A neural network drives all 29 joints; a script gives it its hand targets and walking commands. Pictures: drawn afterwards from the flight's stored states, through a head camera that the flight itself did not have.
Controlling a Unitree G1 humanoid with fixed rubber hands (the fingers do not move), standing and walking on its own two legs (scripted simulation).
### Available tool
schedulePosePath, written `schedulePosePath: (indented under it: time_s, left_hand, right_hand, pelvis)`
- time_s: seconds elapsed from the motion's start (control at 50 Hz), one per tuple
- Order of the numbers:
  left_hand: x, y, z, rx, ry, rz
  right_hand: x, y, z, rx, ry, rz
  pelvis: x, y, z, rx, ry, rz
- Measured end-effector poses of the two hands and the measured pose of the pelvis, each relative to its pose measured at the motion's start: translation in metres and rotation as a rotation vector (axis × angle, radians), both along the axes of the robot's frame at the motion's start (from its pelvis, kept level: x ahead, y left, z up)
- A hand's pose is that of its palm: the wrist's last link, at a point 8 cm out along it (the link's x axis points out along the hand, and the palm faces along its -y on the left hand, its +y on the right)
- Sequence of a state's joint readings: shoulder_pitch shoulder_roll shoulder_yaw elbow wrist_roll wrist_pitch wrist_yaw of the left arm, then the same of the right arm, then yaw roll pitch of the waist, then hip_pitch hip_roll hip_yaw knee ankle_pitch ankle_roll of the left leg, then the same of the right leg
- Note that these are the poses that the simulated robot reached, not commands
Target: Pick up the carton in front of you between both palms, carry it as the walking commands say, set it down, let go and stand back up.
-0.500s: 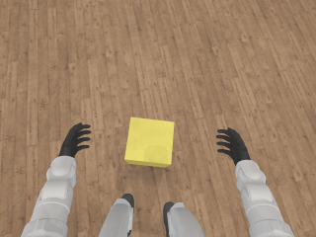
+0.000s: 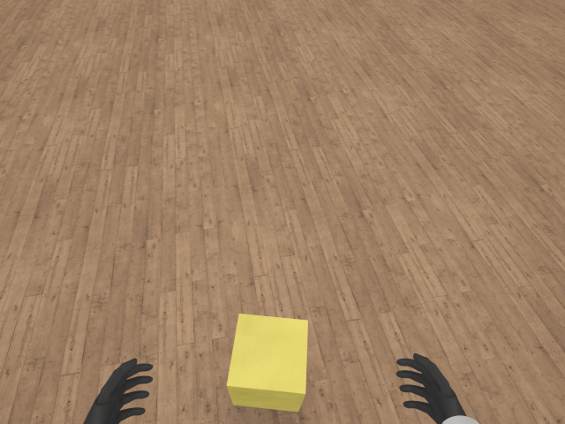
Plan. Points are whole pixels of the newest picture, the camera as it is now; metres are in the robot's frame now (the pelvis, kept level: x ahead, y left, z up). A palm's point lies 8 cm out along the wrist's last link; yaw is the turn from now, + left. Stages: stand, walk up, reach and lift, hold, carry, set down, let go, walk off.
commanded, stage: let go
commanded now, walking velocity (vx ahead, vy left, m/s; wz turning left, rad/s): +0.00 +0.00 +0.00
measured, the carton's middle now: (269, 364) +0.39 +0.01 -0.65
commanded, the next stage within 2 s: stand in 0.32 s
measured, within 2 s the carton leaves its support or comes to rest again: neither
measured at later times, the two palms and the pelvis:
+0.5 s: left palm out of the picture +0.13 +0.28 -0.09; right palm out of the picture +0.14 -0.27 -0.08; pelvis +0.00 +0.01 -0.01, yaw +0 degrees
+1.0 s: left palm out of the picture +0.12 +0.30 -0.10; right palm out of the picture +0.13 -0.28 -0.09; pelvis +0.01 +0.01 +0.00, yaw +0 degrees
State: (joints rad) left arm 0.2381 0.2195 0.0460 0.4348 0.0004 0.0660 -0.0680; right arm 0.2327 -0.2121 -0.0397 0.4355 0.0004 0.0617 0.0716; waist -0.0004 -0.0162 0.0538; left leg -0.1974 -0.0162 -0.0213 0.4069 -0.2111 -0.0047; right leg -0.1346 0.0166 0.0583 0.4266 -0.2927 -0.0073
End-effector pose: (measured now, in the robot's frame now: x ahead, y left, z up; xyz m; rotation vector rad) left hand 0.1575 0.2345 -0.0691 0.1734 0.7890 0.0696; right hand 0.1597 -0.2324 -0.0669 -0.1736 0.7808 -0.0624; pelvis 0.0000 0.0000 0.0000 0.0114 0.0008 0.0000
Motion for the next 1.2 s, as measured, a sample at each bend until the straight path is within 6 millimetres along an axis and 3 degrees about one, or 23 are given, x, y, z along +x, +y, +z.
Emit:
schedulePosePath:
  time_s: [0.34, 0.5, 0.6, 0.88, 1.2]
  left_hand:
    - [-0.011, 0.003, -0.005, 0.014, 0.017, -0.004]
    - [-0.027, 0.049, -0.018, 0.156, 0.096, 0.042]
    - [-0.03, 0.063, -0.019, 0.191, 0.124, 0.055]
    - [-0.029, 0.064, -0.026, 0.192, 0.168, 0.057]
    - [-0.052, 0.072, -0.03, 0.199, 0.23, 0.077]
  right_hand:
    - [-0.005, 0.003, 0.001, -0.049, 0.03, -0.015]
    - [-0.015, -0.035, -0.012, -0.174, 0.077, -0.051]
    - [-0.018, -0.044, -0.017, -0.201, 0.112, -0.057]
    - [-0.019, -0.046, -0.023, -0.21, 0.161, -0.059]
    - [-0.04, -0.055, -0.026, -0.222, 0.219, -0.074]
  pelvis:
    - [-0.009, 0.005, -0.004, -0.002, -0.096, -0.008]
    - [-0.002, 0.008, -0.007, -0.013, -0.022, -0.005]
    - [0.004, 0.009, -0.007, -0.014, -0.01, -0.004]
    - [0.011, 0.01, -0.004, -0.013, -0.014, -0.001]
    - [0.003, 0.01, 0.0, -0.012, -0.03, 0.001]
